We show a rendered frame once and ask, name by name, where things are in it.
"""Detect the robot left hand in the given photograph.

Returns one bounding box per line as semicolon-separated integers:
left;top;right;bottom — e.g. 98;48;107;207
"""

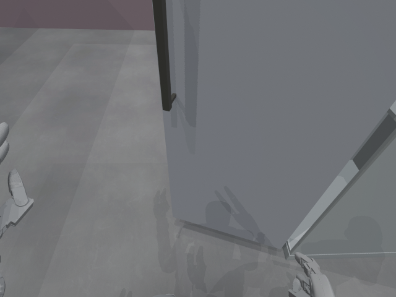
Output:
0;122;34;239

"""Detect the robot right hand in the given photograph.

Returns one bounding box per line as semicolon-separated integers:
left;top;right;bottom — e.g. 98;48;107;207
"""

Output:
288;252;335;297

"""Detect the handle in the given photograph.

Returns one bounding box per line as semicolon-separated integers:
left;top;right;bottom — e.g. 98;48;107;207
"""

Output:
152;0;176;111

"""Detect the fridge door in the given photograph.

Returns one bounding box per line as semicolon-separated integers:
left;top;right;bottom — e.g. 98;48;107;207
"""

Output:
152;0;396;249

